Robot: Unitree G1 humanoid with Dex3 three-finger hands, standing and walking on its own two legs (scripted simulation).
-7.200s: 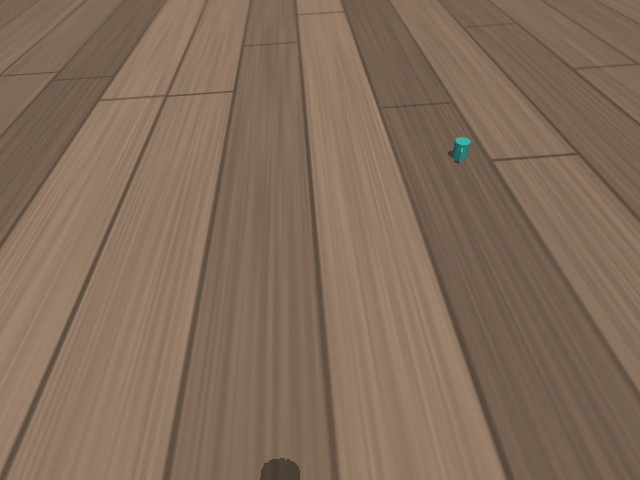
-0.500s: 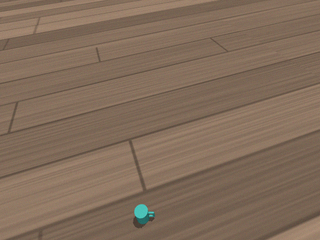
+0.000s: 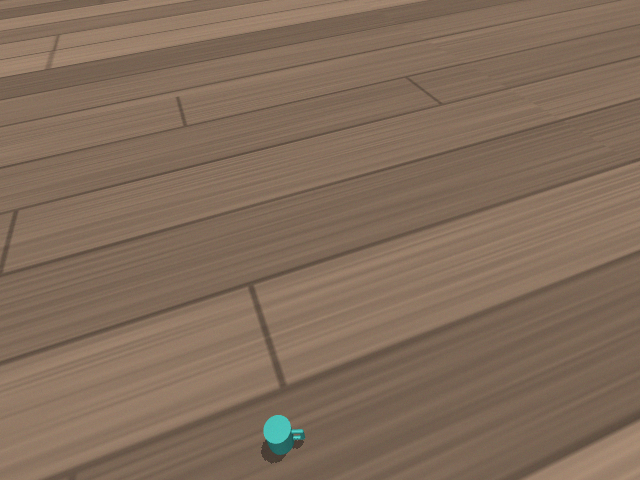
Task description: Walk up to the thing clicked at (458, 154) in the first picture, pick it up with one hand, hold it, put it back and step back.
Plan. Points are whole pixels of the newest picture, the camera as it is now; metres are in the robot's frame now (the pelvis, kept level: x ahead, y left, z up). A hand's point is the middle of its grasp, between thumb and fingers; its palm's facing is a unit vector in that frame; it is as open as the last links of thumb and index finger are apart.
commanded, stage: walk up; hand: left
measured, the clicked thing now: (285, 434) +0.46 +0.17 -0.73
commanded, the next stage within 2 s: stand in 0.36 s
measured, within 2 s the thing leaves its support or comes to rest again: neither
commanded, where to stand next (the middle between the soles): +0.11 +0.00 m, yaw -2 degrees
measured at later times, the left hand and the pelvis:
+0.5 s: hand out of the picture +0.08 +0.25 -0.15, palm faces -0.03 -0.93 -0.36, open 7.3 cm; pelvis +0.00 +0.00 +0.00, yaw +0 degrees
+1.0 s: hand out of the picture +0.05 +0.24 -0.15, palm faces -0.03 -0.94 -0.34, open 7.3 cm; pelvis -0.02 -0.02 +0.01, yaw +0 degrees
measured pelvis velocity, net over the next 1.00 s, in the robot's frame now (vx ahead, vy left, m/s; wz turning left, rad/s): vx -0.02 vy -0.02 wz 0.01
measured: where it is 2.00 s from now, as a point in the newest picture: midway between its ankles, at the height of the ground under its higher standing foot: outside the picture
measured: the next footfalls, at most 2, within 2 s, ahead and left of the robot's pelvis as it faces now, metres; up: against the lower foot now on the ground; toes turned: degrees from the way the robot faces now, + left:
none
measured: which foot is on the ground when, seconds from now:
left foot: down 0.00-1.00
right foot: down 0.00-1.00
